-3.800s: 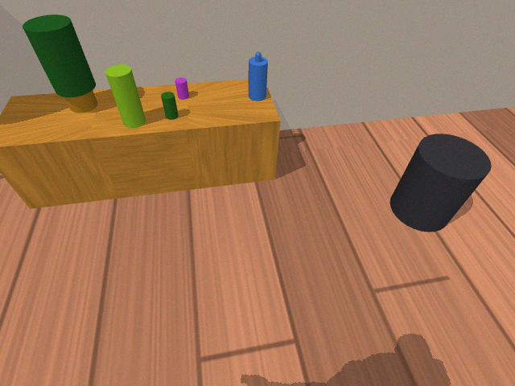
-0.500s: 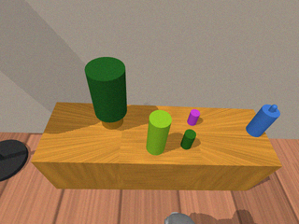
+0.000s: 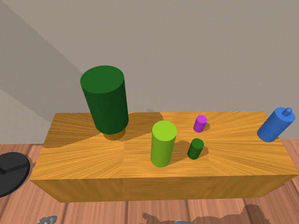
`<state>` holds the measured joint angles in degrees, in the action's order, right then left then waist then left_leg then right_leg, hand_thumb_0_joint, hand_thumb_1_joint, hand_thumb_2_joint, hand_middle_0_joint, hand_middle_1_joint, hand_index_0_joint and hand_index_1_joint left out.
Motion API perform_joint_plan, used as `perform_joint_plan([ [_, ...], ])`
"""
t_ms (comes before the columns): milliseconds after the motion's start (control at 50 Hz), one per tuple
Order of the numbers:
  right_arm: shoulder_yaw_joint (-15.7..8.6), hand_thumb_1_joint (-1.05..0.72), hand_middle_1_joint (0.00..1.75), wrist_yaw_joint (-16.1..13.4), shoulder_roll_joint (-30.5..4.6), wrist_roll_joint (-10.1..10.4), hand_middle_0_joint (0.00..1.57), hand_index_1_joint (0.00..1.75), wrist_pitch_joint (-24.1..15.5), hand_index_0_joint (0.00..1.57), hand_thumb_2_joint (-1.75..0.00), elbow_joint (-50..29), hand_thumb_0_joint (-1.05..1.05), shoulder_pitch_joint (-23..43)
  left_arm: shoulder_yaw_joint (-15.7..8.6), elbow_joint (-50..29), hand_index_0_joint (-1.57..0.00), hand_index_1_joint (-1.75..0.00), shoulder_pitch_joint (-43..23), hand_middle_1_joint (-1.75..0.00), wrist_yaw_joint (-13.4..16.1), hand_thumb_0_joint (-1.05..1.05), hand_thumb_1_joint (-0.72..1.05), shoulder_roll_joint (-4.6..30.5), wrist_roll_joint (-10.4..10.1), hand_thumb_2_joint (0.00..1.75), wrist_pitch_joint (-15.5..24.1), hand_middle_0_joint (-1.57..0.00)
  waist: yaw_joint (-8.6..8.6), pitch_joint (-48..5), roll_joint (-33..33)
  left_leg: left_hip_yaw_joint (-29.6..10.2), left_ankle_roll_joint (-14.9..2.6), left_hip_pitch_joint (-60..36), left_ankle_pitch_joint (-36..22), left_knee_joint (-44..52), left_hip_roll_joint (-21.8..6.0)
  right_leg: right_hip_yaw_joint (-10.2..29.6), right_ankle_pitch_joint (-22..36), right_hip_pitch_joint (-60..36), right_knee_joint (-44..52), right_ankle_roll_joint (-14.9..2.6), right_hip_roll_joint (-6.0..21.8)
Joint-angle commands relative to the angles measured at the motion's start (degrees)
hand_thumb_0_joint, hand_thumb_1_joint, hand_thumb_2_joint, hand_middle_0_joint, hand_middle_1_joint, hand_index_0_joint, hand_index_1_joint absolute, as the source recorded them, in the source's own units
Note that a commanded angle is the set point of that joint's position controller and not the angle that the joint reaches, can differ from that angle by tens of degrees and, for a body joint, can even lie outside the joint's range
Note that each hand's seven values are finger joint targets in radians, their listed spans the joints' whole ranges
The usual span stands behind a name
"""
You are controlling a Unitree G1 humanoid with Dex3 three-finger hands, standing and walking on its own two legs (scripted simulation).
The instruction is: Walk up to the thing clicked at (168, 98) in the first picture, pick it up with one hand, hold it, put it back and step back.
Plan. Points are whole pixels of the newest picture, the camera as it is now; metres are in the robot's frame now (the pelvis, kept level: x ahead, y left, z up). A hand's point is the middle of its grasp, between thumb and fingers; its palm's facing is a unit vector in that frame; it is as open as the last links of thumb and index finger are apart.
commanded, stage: walk up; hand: right
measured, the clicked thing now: (195, 149) +0.49 -0.22 -0.31
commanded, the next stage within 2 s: stand in 1.18 s
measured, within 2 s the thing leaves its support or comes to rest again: neither
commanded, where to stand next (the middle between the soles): +0.07 -0.01 m, yaw +0 degrees
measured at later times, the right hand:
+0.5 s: hand out of the picture +0.15 -0.24 -0.12, palm faces -0.05 +0.94 -0.35, open 7.4 cm
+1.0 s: hand out of the picture +0.10 -0.26 -0.13, palm faces -0.04 +0.94 -0.34, open 7.4 cm
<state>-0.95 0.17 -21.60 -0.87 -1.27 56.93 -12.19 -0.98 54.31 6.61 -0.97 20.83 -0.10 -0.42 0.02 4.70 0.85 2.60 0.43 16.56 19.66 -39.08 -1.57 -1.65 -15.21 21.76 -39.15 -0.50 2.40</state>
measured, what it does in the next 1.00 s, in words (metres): stands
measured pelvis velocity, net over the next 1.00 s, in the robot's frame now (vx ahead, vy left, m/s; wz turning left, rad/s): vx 0.03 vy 0.00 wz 0.02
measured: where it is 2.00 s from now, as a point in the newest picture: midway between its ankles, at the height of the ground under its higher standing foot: outside the picture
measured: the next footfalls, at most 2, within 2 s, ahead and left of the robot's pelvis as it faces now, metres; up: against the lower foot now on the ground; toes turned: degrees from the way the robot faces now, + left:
none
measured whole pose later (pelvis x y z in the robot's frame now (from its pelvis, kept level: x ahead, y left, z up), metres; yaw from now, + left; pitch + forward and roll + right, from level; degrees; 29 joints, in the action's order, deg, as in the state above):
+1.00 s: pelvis +0.03 +0.00 +0.03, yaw +1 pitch -2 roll +0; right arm -0.3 0.3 -20.0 -0.7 -0.6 66.6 -5.8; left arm -1.8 66.9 4.2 -1.3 19.1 0.3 -0.4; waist 0.0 3.1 0.1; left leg 1.4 1.1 5.3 11.4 -18.9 -1.5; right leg -3.5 -6.9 9.6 -18.6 0.3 1.8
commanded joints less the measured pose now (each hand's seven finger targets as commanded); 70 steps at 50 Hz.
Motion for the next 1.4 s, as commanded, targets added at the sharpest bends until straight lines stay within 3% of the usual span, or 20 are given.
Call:
perform_joint_plan([
  [0, -1.80, -0.90, 0.30, -0.81, -12.99, 0.18, 0.20, 0.30, -2.08, 0.20, -0.90, -1.71, 0.00, 5.41, -2.85, -0.27, -0.20, -0.30, -1.78, -0.30, 0.49, 0.00, 0.90, 12.43, 0.11, 0.90, 1.48, -0.20, 1.96, -2.63, -3.24, -10.89, -3.65, 7.37, 2.31, 17.40, -7.39, 6.37, -0.99, -9.96, 10.19, -2.53, 3.61],
  [80, -1.17, -0.90, 0.30, -0.81, -12.74, 0.57, 0.20, 0.30, -2.48, 0.20, -0.90, 0.98, 0.00, 5.77, -1.96, 2.73, -0.20, -0.30, -3.37, -0.30, 0.45, 0.00, 0.90, 11.96, -0.51, 0.90, 1.94, -0.20, 1.34, -6.82, -5.06, -9.15, -2.55, -1.24, -11.49, 17.44, -6.81, 5.25, 11.70, -12.09, 11.61, -2.02, 4.54],
  [140, -1.37, -0.90, 0.30, -1.02, -12.72, 0.87, 0.20, 0.30, -2.29, 0.20, -0.90, 2.01, 0.00, 6.84, -1.69, 4.61, -0.20, -0.30, -4.42, -0.30, 0.58, 0.00, 0.90, 11.97, -0.59, 0.90, 1.82, -0.20, 0.88, -8.68, -3.76, -7.45, -2.31, -5.22, -18.14, 16.95, -6.65, 4.64, 15.91, -13.87, 13.50, -1.67, 5.31],
  [220, -1.36, -0.90, 0.30, -1.06, -12.15, 0.98, 0.20, 0.30, -1.62, 0.20, -0.90, 3.19, 0.00, 9.35, -1.18, 6.79, -0.20, -0.30, -4.95, -0.30, 0.50, 0.00, 0.90, 11.32, -0.68, 0.90, 1.50, -0.20, 0.92, -6.80, -3.11, -7.05, -2.08, -6.10, -14.16, 19.77, -6.60, 4.63, 13.29, -13.56, 16.96, -1.07, 5.58],
  [480, -1.33, -0.90, 0.30, -0.64, -11.33, 0.82, 0.20, 0.30, -0.99, 0.20, -0.90, 5.40, 0.00, 12.74, -1.46, 10.27, -0.20, -0.30, -5.61, -0.30, 0.49, 0.00, 0.90, 10.80, 0.16, 0.90, 1.67, -0.20, 0.57, -6.10, -0.70, -6.50, -1.41, -9.88, -12.27, 23.49, -6.40, 4.76, 9.53, -13.37, 23.07, 0.05, 5.86],
  [620, -1.29, -0.90, 0.30, -0.66, -11.04, 0.66, 0.20, 0.30, -1.02, 0.20, -0.90, 5.87, 0.00, 12.46, -1.88, 10.03, -0.20, -0.30, -5.98, -0.30, 0.54, 0.00, 0.90, 10.96, 0.37, 0.90, 1.69, -0.20, 0.58, -6.56, -0.64, -6.46, -1.04, -8.53, -12.44, 24.76, -6.19, 5.02, 11.99, -16.20, 23.30, 0.15, 6.42],
  [780, -1.31, -0.90, 0.30, -0.68, -10.44, 0.50, 0.20, 0.30, -0.94, 0.20, -0.90, 5.90, 0.00, 11.30, -2.44, 9.55, -0.20, -0.30, -5.67, -0.30, 0.62, 0.00, 0.90, 10.87, 0.60, 0.90, 1.55, -0.20, 0.57, -6.34, -0.15, -6.52, -1.09, -7.97, -11.29, 24.54, -5.79, 4.96, 8.71, -15.93, 23.80, 0.12, 6.03],
  [1080, -1.38, -0.90, 0.30, -0.94, -10.44, 0.32, 0.20, 0.30, -0.85, 0.20, -0.90, 5.71, 0.00, 9.62, -2.78, 8.51, -0.20, -0.30, -5.67, -0.30, 0.73, 0.00, 0.90, 10.31, 0.57, 0.90, 1.34, -0.20, 0.40, -6.65, -0.68, -6.32, -1.07, -7.63, -13.63, 23.89, -5.87, 4.63, 12.31, -17.12, 23.07, -0.11, 6.00],
  [1240, -1.55, -0.90, 0.30, -0.41, -10.42, 0.07, 0.20, 0.30, -0.24, 0.20, -0.90, 5.79, 0.00, 9.10, -1.92, 8.45, -0.20, -0.30, -5.29, -0.30, 1.00, 0.00, 0.90, 10.72, 0.61, 0.90, 2.00, -0.20, 0.12, -4.54, -1.66, -6.84, -0.75, -7.32, -9.86, 24.93, -5.89, 4.95, 5.31, -15.54, 24.26, -0.03, 5.81],
  [1380, -1.31, -0.90, 0.30, -0.42, -10.34, 0.09, 0.20, 0.30, -0.50, 0.20, -0.90, 5.30, 0.00, 8.65, -1.61, 7.89, -0.20, -0.30, -5.20, -0.30, 1.07, 0.00, 0.90, 11.03, 0.50, 0.90, 2.39, -0.20, 0.00, -6.26, -1.08, -6.77, -0.62, -8.89, -15.27, 24.99, -6.37, 4.34, 13.43, -17.13, 22.58, -0.17, 6.09],
])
